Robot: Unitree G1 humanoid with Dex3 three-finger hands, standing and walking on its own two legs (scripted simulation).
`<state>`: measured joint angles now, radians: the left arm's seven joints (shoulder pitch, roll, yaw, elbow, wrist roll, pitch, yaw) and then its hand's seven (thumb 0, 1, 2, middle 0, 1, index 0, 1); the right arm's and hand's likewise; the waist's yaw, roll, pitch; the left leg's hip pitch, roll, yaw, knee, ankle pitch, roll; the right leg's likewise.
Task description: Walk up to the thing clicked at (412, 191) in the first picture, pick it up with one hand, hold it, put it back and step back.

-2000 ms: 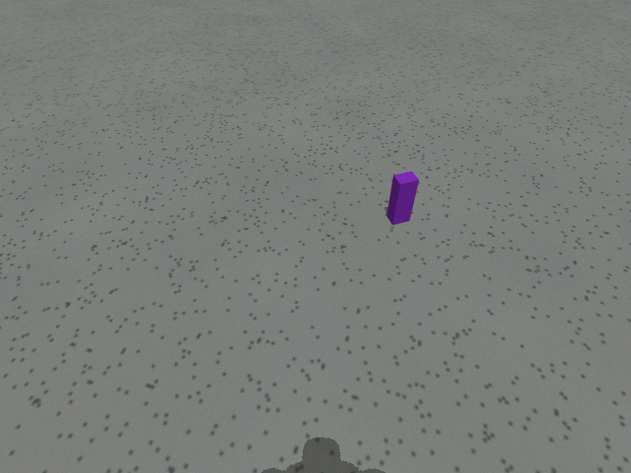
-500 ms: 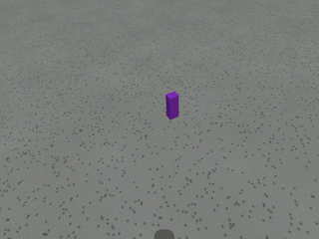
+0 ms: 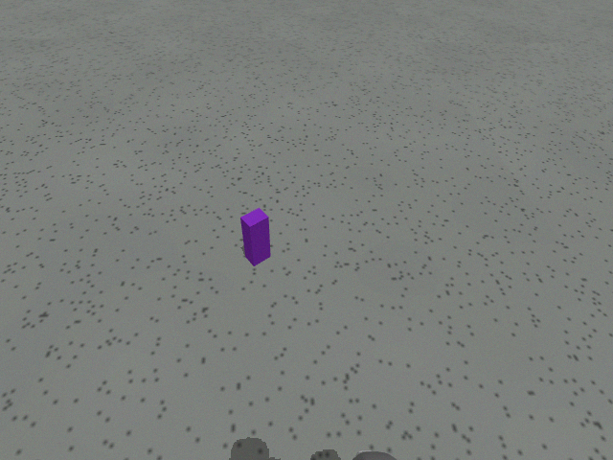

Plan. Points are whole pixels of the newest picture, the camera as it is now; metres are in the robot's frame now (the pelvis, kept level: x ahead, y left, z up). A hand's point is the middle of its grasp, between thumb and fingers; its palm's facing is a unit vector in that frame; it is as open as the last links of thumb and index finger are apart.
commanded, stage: walk up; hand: left
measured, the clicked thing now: (256, 238) +1.04 +0.16 -0.65
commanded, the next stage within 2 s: none
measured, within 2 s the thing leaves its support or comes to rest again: neither
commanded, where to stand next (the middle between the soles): +0.68 -0.03 m, yaw -4 degrees
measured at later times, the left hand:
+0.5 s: hand (159, 377) +0.29 +0.24 -0.13, palm faces -0.08 -0.92 -0.38, open 7.4 cm
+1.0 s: hand (187, 265) +0.52 +0.24 -0.14, palm faces -0.10 -0.90 -0.42, open 7.4 cm
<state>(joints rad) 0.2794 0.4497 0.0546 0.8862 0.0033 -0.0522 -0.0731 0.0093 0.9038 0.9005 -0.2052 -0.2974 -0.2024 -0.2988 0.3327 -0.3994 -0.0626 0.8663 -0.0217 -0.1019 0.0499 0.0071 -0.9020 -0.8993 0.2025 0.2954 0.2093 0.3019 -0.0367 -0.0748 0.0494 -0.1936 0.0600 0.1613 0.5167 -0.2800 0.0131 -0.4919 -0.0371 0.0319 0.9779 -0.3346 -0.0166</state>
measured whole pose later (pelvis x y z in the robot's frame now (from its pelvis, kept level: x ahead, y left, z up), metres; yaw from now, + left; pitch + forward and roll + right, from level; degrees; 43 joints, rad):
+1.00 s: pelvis +0.41 -0.04 -0.02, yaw -4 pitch -3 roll +0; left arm 0.27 0.43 0.07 0.88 0.01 -0.09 -0.06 0.01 0.90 0.90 -0.21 -0.30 -0.20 -0.30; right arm 0.37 -0.44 -0.05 0.85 -0.01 -0.04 0.05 0.01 -0.90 -0.90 0.20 0.30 0.21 0.30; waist -0.02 0.03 0.06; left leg -0.19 0.09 0.06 0.74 -0.46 0.01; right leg -0.41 -0.04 -0.07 0.65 -0.19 -0.03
